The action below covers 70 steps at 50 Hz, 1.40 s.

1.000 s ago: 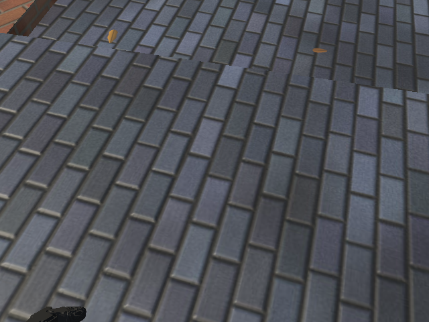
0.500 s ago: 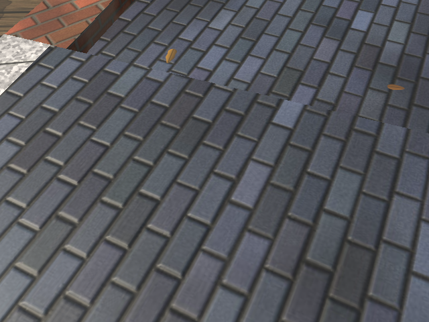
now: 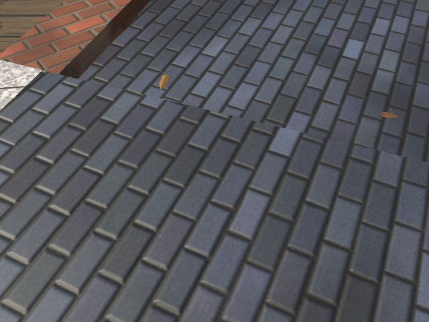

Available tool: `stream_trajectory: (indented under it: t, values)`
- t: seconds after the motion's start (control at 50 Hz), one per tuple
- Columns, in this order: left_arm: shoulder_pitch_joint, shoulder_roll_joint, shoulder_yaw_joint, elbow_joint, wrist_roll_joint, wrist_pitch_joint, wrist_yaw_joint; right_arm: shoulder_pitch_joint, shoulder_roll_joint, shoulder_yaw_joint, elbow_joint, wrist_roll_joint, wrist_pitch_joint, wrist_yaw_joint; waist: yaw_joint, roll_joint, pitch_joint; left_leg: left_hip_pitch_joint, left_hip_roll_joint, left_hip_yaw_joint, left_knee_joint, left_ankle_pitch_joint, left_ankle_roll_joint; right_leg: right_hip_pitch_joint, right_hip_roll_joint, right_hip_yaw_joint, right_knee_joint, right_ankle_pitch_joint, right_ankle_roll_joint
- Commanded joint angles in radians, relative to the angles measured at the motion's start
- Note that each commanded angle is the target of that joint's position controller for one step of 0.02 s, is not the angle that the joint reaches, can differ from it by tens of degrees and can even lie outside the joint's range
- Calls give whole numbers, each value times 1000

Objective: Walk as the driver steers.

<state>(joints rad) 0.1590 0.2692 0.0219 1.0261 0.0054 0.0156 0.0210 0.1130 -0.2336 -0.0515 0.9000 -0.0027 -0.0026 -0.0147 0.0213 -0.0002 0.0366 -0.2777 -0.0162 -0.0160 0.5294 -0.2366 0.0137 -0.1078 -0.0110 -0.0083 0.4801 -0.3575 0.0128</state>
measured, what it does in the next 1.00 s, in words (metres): stands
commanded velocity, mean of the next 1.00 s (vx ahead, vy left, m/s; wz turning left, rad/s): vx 0.00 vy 0.00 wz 0.00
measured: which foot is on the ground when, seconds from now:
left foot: down 0.00-1.00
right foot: down 0.00-1.00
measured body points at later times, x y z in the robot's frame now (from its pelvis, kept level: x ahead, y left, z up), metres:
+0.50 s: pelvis -0.02 +0.00 +0.00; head -0.01 +0.00 +0.45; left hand -0.01 +0.25 -0.15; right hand +0.07 -0.26 -0.14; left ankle +0.03 +0.11 -0.73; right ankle -0.06 -0.13 -0.73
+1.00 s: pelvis -0.02 -0.01 +0.00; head +0.00 +0.00 +0.45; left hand -0.04 +0.23 -0.15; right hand +0.04 -0.26 -0.15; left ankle +0.03 +0.11 -0.73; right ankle -0.06 -0.13 -0.73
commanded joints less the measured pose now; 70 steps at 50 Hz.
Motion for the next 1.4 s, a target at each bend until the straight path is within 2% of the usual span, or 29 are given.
stream_trajectory:
  t: [0.02,0.3,0.58,0.88,1.32,1.34,1.38,1.4]
  values:
    - [33,102,18,-11,1,-4,6,-28,-124,-26,-26,1,-8,-7,3,7,-79,142,79,-76,-49,374,59,-79,-33,23,-68,222,-14]
    - [95,74,5,38,4,-19,15,-35,-114,-16,84,1,7,-19,-8,11,-15,119,54,-61,-97,154,41,-143,-27,14,-102,92,-13]
    - [182,36,-5,56,3,-33,19,-11,-97,-4,154,3,10,-21,-17,0,2,104,44,-53,-106,110,35,-167,-23,12,-112,72,-18]
    - [249,9,-7,57,0,-38,21,24,-81,5,190,5,12,-25,-21,-3,7,104,40,-47,-98,148,32,-168,-22,12,-114,105,-23]
    - [301,-15,-1,54,-2,-41,22,61,-67,7,204,8,14,-31,-23,-5,14,108,40,-43,-90,180,29,-165,-19,13,-116,133,-27]
    - [323,-25,-2,65,-3,-40,23,78,-55,10,214,7,14,-31,-22,-9,-7,116,27,-29,-90,74,28,-157,-13,7,-126,35,-31]
    - [317,12,12,56,-13,-35,30,87,-66,3,216,16,13,-32,-19,-44,42,39,-20,17,-37,-249,33,-191,-22,41,-141,-246,-73]
    - [317,29,18,44,-17,-36,33,73,-68,1,207,16,5,-30,-11,-60,83,-36,-28,25,-5,-344,39,-204,-55,92,-167,-371,-104]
